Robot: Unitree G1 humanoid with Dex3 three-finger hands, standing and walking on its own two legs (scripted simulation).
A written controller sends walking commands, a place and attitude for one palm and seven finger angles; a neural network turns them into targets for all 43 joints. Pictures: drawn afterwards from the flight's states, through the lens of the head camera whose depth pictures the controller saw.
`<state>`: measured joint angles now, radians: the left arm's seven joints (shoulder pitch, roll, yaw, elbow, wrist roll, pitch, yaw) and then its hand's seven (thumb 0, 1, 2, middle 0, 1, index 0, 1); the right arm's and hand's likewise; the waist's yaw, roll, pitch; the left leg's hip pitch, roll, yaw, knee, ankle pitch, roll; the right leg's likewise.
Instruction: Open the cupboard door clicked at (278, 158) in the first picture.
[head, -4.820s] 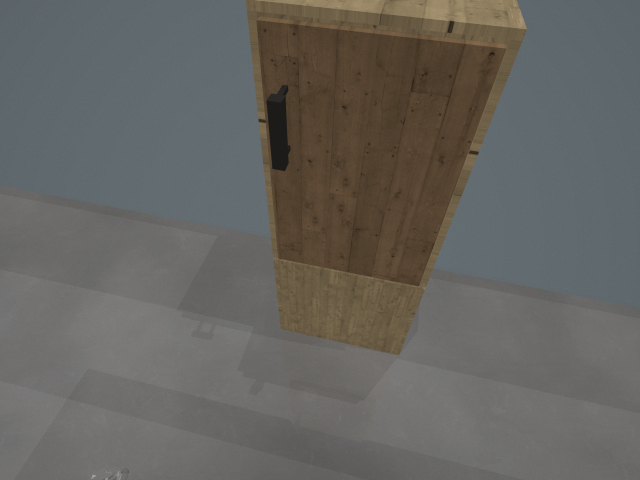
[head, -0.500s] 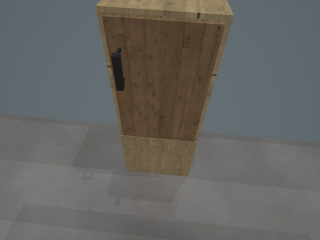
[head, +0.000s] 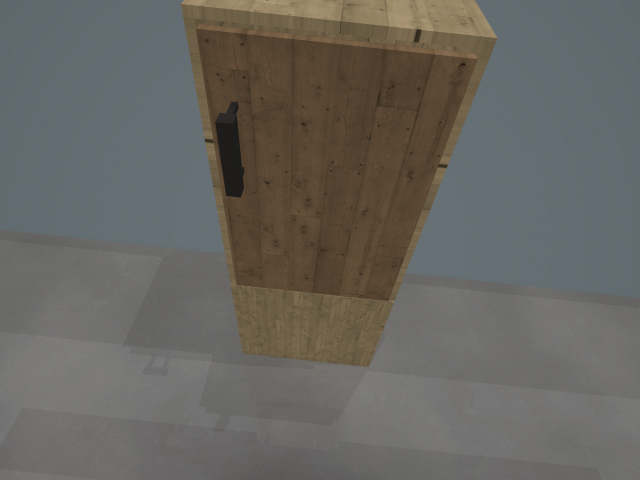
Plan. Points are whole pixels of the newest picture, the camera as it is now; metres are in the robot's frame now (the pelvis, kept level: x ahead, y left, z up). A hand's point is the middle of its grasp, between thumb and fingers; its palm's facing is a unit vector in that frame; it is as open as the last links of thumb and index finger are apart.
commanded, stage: come to a stop and stand still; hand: left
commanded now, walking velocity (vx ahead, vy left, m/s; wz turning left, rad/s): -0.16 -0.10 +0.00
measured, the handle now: (234, 150) +0.56 +0.19 +0.10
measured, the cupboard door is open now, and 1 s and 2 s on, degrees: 0 0 0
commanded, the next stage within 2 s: look again from close up in 1.82 s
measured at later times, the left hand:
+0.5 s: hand (211, 479) +0.16 +0.16 -0.16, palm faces +0.02 -0.98 -0.22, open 7.3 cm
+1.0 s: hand out of the picture +0.05 +0.23 -0.14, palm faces +0.00 -0.96 -0.29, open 7.4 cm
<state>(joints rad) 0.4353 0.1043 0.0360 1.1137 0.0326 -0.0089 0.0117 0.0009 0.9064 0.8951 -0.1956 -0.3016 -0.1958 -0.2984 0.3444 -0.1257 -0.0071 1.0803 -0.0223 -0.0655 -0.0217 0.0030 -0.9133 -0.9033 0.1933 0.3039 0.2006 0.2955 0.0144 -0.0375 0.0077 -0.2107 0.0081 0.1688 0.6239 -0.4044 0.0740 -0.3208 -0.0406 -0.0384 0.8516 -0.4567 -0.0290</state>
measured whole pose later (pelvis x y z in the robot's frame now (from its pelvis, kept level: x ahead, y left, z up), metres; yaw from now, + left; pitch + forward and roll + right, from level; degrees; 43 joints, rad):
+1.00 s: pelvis +0.04 +0.03 +0.01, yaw -1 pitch -1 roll +1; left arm 0.34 0.18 0.00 1.01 0.03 0.02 0.01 0.00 0.91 0.90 -0.20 -0.30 -0.20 -0.30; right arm 0.26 -0.21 -0.01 0.91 -0.02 0.01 -0.01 0.00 -0.93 -0.90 0.20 0.30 0.20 0.30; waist 0.02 0.06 0.00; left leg -0.21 -0.04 0.12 0.49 -0.27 0.06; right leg -0.34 -0.04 0.01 0.53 -0.18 0.00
